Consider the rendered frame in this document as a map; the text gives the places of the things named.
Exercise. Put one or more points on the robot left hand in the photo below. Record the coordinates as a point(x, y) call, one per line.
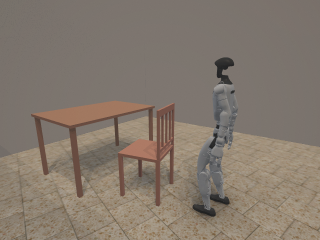
point(216, 152)

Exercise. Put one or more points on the robot right hand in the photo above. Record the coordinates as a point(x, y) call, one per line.
point(230, 139)

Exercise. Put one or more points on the robot right thigh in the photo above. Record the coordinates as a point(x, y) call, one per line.
point(214, 167)

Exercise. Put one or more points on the robot right forearm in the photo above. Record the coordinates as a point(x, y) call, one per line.
point(232, 122)

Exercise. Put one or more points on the table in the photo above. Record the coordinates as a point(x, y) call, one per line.
point(84, 115)

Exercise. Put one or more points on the robot left upper arm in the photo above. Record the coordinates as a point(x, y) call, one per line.
point(221, 95)

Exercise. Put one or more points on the robot left forearm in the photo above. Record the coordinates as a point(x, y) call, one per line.
point(223, 127)

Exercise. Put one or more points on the chair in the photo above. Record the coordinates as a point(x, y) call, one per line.
point(152, 151)

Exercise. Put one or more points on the left robot shin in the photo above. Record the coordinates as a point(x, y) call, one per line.
point(205, 188)

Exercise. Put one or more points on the robot right upper arm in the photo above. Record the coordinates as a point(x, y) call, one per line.
point(235, 104)

